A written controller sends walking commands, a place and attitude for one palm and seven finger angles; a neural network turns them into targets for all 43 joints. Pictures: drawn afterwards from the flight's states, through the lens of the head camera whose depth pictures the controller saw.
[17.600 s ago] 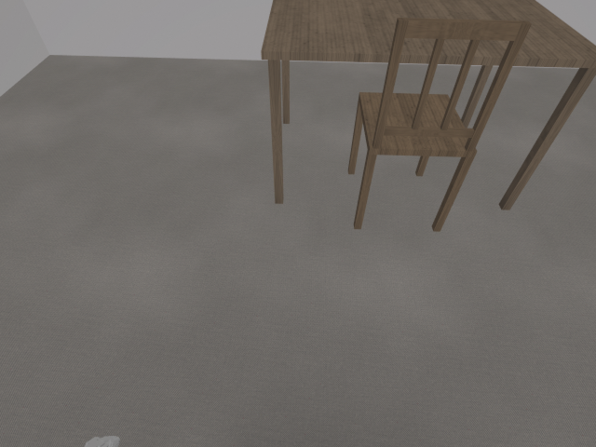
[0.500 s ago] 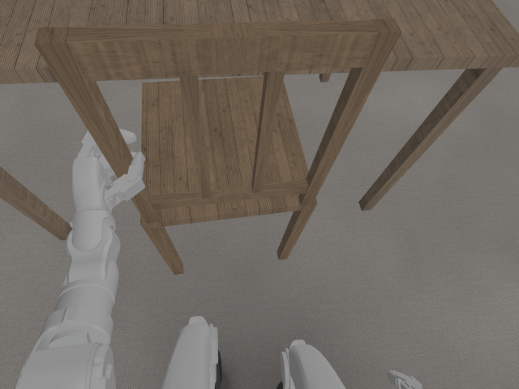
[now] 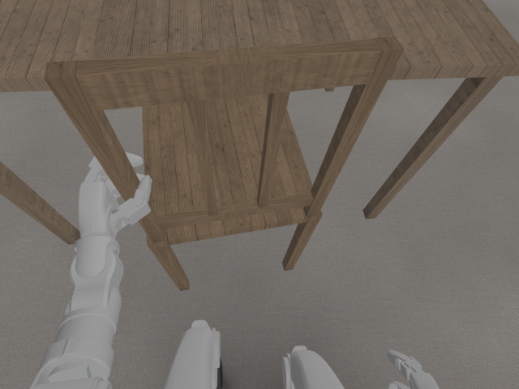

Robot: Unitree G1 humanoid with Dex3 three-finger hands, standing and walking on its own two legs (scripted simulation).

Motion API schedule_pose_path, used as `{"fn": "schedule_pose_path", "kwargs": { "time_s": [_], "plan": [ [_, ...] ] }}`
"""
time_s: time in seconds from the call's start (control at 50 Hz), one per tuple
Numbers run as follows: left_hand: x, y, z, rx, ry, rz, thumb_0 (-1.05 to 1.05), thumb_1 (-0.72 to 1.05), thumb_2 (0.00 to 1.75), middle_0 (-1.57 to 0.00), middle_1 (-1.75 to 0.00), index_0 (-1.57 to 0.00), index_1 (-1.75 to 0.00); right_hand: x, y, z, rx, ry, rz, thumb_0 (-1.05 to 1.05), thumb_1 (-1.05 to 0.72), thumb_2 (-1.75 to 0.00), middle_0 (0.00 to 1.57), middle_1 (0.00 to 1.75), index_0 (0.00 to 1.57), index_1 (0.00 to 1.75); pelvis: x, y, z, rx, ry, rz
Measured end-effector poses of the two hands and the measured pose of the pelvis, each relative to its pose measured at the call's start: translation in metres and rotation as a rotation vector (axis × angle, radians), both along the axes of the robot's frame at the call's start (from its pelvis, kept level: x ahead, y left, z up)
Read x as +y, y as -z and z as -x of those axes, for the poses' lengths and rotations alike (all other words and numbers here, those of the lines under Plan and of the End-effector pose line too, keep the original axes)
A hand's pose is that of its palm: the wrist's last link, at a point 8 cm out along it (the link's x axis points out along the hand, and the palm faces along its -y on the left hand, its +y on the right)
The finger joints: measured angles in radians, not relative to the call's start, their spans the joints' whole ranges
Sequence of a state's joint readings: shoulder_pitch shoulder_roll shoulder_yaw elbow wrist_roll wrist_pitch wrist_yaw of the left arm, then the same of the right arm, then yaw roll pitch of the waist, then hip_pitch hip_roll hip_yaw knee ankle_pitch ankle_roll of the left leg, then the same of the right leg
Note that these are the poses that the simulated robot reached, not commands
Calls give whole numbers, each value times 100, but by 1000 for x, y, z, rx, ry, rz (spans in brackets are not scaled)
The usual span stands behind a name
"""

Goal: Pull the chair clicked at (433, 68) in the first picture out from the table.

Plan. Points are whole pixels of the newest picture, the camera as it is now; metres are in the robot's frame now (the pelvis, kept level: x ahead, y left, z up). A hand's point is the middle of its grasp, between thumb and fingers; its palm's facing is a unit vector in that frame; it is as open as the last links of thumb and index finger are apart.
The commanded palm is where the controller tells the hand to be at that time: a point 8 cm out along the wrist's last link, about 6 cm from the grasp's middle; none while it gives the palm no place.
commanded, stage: step backward, pulling the chair out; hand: left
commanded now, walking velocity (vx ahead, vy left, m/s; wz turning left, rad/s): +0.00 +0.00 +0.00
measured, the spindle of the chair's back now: (205, 168) +0.44 +0.09 +0.04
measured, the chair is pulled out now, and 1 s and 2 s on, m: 0.03 0.12 0.20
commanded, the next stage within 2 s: none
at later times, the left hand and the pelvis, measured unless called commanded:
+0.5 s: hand (145, 211) +0.36 +0.17 +0.04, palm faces +0.09 -0.98 -0.15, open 5.9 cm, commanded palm +0.33 +0.22 +0.04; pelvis -0.01 +0.01 +0.10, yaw +0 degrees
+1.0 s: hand (145, 264) +0.29 +0.16 +0.04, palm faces +0.08 -0.98 -0.18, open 5.8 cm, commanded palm +0.28 +0.21 +0.04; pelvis -0.06 +0.01 +0.10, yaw +2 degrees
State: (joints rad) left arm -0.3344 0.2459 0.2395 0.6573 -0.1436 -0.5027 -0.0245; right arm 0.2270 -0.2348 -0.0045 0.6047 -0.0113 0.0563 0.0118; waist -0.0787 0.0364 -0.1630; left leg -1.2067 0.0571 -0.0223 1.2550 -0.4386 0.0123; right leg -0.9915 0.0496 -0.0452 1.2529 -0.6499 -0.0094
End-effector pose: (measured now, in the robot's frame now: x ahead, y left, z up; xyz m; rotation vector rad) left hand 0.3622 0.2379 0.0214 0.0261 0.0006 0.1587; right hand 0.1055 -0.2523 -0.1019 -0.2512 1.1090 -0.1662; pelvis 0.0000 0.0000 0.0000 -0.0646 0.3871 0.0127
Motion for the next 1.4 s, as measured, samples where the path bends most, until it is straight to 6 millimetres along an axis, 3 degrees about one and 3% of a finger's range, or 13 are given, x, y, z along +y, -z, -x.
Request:
{"fn": "schedule_pose_path", "kwargs": {
  "time_s": [0.08,0.18,0.28,0.44,0.54,0.68,0.82,1.0,1.18,1.28,1.4],
  "plan": [
    [0,-2,0,20,-12,-11,1,63,74,-40,-138,-37,-143,-1,-1,-1,-2,11,-2,1,-90,-90,20,30,20,30,-2,-1,2,-22,-4,-4],
    [-2,-23,4,278,-51,-81,6,62,74,-35,-125,-37,-144,11,-37,4,11,80,-36,1,-90,-90,20,30,20,30,0,-44,-2,-139,-9,-15],
    [-8,-33,9,428,-45,-61,10,61,72,-32,-114,-42,-145,15,-73,10,28,81,-16,1,-90,-90,20,30,20,30,5,-80,-12,-189,-6,-23],
    [-13,-37,15,492,12,-65,11,61,70,-29,-115,-48,-145,-1,-95,25,35,104,65,1,-90,-90,20,30,20,30,13,-96,-1,-251,-2,-18],
    [-20,-37,32,487,28,-69,9,62,68,-27,-117,-49,-145,-4,-95,40,19,108,59,1,-90,-90,20,30,20,30,11,-98,16,-280,-1,-19],
    [-32,-37,70,484,19,-72,7,62,68,-26,-118,-49,-145,0,-85,59,12,83,7,1,-90,-90,20,30,20,30,-1,-99,38,-322,-15,-11],
    [-37,-37,96,489,-4,-70,7,61,69,-26,-117,-50,-145,-6,-83,72,1,65,21,1,-90,-90,20,30,20,30,-5,-100,50,-363,-38,-26],
    [-30,-37,100,478,33,-92,6,60,68,-26,-117,-50,-145,-8,-89,72,-47,46,84,1,-90,-90,20,30,20,30,7,-96,58,-378,-32,-23],
    [-33,-37,108,474,13,-100,5,59,70,-28,-117,-50,-145,5,-81,72,-87,-7,12,1,-90,-90,20,30,20,30,-8,-94,75,-389,-29,-4],
    [-38,-37,116,470,-8,-107,5,57,71,-29,-117,-50,-145,-1,-77,80,-58,1,-3,1,-90,-90,20,30,20,30,-17,-94,75,-394,-36,-37],
    [-38,-38,117,493,-17,-77,7,58,71,-26,-118,-50,-145,-11,-83,84,-8,-7,56,1,-90,-90,20,30,20,30,-7,-100,70,-366,-64,-79]
  ]
}}
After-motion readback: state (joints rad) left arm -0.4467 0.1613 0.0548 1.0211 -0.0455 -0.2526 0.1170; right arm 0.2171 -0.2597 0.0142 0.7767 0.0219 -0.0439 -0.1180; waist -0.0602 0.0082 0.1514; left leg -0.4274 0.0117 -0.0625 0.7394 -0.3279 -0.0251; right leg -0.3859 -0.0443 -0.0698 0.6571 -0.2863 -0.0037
